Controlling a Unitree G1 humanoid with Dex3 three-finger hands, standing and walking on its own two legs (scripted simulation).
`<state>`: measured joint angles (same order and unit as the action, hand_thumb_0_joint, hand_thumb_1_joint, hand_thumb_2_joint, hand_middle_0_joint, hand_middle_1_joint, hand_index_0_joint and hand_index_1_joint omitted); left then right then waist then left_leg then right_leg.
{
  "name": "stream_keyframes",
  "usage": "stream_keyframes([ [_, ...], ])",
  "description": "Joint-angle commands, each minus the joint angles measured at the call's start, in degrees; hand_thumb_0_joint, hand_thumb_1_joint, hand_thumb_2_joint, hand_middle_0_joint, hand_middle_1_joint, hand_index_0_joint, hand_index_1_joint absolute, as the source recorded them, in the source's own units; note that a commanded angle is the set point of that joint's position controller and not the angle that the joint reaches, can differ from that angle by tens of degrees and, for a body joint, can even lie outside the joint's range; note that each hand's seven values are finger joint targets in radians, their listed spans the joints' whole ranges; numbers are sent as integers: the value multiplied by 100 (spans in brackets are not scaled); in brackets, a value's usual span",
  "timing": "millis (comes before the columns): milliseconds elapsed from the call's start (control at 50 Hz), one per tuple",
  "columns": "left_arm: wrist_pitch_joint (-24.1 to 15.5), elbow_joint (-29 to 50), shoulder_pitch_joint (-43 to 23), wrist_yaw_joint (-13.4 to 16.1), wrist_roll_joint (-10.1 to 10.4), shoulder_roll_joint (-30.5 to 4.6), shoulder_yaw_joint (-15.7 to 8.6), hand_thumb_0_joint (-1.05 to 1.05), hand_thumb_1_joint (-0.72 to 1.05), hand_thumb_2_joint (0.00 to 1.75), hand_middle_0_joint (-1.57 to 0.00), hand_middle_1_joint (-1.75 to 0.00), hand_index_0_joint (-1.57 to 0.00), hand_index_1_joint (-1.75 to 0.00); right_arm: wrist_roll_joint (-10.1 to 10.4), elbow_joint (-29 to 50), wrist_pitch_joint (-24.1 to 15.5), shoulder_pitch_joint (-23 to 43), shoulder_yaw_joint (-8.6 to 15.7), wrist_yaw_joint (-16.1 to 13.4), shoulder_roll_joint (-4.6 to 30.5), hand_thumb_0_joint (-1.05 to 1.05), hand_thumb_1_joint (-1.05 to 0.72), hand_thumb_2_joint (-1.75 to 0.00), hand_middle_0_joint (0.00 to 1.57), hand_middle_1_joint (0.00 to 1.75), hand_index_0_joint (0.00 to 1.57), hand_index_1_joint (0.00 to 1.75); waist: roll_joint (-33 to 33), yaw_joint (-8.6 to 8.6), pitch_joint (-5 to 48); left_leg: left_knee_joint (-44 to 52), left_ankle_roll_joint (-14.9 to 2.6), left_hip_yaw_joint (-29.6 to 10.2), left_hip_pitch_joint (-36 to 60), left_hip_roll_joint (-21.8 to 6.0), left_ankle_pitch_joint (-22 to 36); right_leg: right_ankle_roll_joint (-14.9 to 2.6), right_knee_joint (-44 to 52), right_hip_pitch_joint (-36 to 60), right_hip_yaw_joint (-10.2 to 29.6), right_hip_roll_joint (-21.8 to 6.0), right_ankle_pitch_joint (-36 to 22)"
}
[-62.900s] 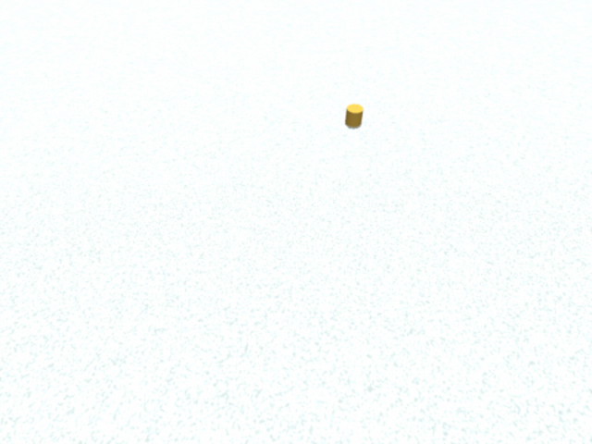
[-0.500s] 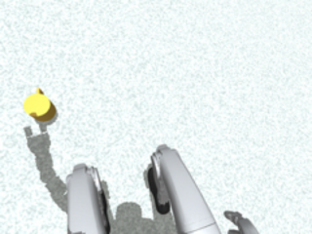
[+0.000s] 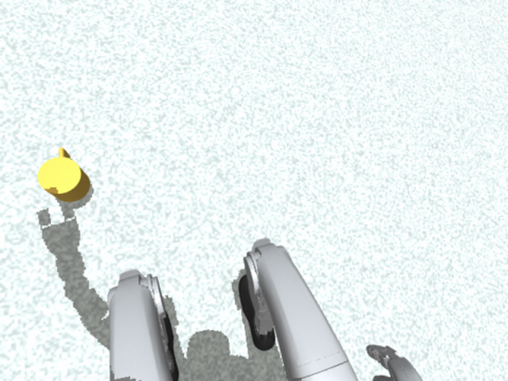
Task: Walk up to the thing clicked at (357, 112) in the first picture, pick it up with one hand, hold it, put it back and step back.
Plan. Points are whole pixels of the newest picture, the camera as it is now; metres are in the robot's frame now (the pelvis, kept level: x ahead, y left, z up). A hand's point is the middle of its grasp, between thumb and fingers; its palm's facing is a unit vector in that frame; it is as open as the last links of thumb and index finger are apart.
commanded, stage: go down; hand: left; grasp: from above
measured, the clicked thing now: (65, 174) +0.58 +0.30 -0.48
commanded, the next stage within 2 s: approach in 0.64 s
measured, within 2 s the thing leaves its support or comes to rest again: neither
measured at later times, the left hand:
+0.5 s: hand out of the picture +0.52 +0.36 -0.03, palm faces -0.43 -0.09 -0.90, open 14.1 cm
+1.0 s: hand out of the picture +0.52 +0.35 -0.08, palm faces -0.49 -0.07 -0.87, open 14.0 cm
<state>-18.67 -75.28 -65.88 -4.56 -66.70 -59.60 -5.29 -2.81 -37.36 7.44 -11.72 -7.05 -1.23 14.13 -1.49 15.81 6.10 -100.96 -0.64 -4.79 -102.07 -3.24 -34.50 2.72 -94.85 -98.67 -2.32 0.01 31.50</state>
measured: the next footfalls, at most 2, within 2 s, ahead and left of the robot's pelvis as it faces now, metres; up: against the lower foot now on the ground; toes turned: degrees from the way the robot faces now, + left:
none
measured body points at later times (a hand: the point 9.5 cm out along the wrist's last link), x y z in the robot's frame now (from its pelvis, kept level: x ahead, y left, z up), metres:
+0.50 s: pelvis +0.00 +0.00 +0.01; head +0.23 +0.05 +0.39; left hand +0.54 +0.36 +0.02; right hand +0.04 -0.26 -0.10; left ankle +0.07 +0.12 -0.49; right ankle +0.10 -0.15 -0.49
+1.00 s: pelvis +0.00 +0.00 -0.02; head +0.24 +0.06 +0.36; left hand +0.54 +0.35 -0.03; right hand +0.02 -0.27 -0.12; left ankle +0.07 +0.12 -0.49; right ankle +0.10 -0.15 -0.49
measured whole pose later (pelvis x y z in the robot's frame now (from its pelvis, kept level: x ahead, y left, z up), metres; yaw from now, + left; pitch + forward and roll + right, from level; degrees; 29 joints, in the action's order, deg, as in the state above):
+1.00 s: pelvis +0.00 +0.00 -0.02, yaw -1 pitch +37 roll -8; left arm -19.1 -79.6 -68.1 -3.0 -68.6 -60.2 -3.3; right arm -3.4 -37.1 7.6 -11.4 -7.7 -0.3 14.2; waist -1.2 16.9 5.9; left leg -104.7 -0.8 -5.1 -106.8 -3.3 -35.4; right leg 2.6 -98.4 -103.3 -2.3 0.3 32.2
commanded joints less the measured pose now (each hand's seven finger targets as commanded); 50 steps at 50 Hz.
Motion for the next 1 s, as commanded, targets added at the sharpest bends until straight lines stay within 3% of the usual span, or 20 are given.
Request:
stream_keyframes([
  [0,-4,1025,-1878,188,106,-1796,-335,0,-56,96,-5,-113,-7,-111,-34,98,40,-1116,424,-54,1298,0,-93,-91,20,30,20,30,-1953,-141,3526,1314,-41,-73,3319,48,1350,-494,883,1303,-180,190,-957],
  [40,-35,1143,-1990,198,95,-1960,-449,0,-56,96,-5,-113,-7,-111,-45,131,44,-1115,429,-43,1294,0,-93,-91,20,30,20,30,-1918,-161,3828,1196,-74,-4,3318,64,1427,-479,860,1441,-158,199,-1029],
  [160,-82,1456,-2162,241,134,-2020,-522,0,-57,97,-5,-112,-6,-110,-47,127,42,-1123,440,-52,1293,0,-93,-91,20,30,20,30,-2050,-156,4055,1197,-91,46,3415,78,1349,-467,920,1524,-125,194,-1006],
  [260,-1,1354,-2112,204,137,-1903,-466,0,-57,96,-5,-113,-7,-111,-37,85,76,-1132,473,-48,1314,0,-93,-91,20,30,20,30,-2194,-154,3943,1372,-19,-147,3763,16,1481,-488,894,1293,-178,193,-979],
  [340,57,1295,-1958,176,197,-1903,-477,0,-56,96,-5,-114,-7,-112,-32,103,100,-1158,476,-37,1275,0,-93,-91,20,30,20,30,-2039,-193,3944,1379,-57,-40,3705,34,1543,-477,1038,1582,-167,206,-1038],
  [380,67,1217,-1902,157,254,-1766,-401,0,-56,96,-5,-114,-7,-112,-27,81,88,-1168,452,-36,1241,0,-93,-91,20,30,20,30,-1845,-110,3694,1359,-99,20,3392,49,1396,-457,1135,1721,-153,209,-1016],
  [440,59,1033,-1729,161,213,-1723,-353,0,-57,96,-5,-113,-7,-111,-23,65,70,-1114,448,-34,1234,0,-93,-91,20,30,20,30,-1733,-140,3576,1298,-109,38,3305,51,1486,-469,1089,1652,-151,216,-1062],
  [460,47,972,-1756,167,213,-1651,-304,0,-56,95,-5,-114,-7,-112,-26,55,62,-1138,442,-31,1213,0,-93,-91,20,30,20,30,-1700,-67,3481,1265,-123,70,3172,53,1447,-461,1115,1668,-150,225,-1055],
  [520,-10,915,-1671,188,152,-1644,-271,0,-56,95,-5,-114,-7,-111,-10,76,52,-1109,441,-28,1230,0,-93,-91,20,30,20,30,-1684,-136,3343,1341,-90,12,3168,49,1264,-485,1070,1550,-170,225,-910],
  [640,-121,1111,-1853,301,59,-1828,-400,0,-56,95,-5,-114,-7,-111,-43,120,48,-1156,421,-9,1275,0,-93,-91,20,30,20,30,-1855,-147,3602,1180,-72,-23,3316,47,1655,-493,863,1369,-169,230,-1145],
  [700,-106,1156,-1979,365,24,-1905,-453,0,-56,95,-5,-115,-7,-112,-51,145,59,-1163,418,16,1270,0,-93,-91,20,30,20,30,-1970,-147,3695,1185,-71,23,3312,60,1582,-485,863,1435,-149,231,-1116],
  [720,-92,1221,-2125,389,-2,-1968,-485,0,-61,103,-7,-111,-4,-113,-63,119,67,-1165,429,20,1314,0,-95,-92,20,30,20,30,-2067,-141,3755,1172,-62,-7,3370,45,1583,-493,828,1290,-152,227,-1098],
  [740,-68,1234,-2119,384,-29,-1976,-476,0,-56,95,-7,-111,-8,-110,-62,133,74,-1170,430,25,1315,0,-93,-91,20,30,20,30,-2159,-158,3874,1214,-45,-44,3533,38,1567,-497,814,1289,-168,229,-1058],
  [860,15,626,-1993,271,-29,-1433,-91,0,-56,94,-7,-111,-8,-109,-67,42,81,-1128,423,27,1324,0,-93,-91,20,30,20,30,-1880,114,3169,1181,-43,-160,2998,-1,935,-492,717,820,-239,241,-640],
  [980,-153,144,-1797,412,-134,-1181,139,0,-54,93,-7,-112,-9,-110,-115,38,2,-1030,325,18,1270,0,-92,-91,20,30,20,30,-1396,203,2919,424,-167,29,1788,87,718,-479,248,521,-219,238,-586],
])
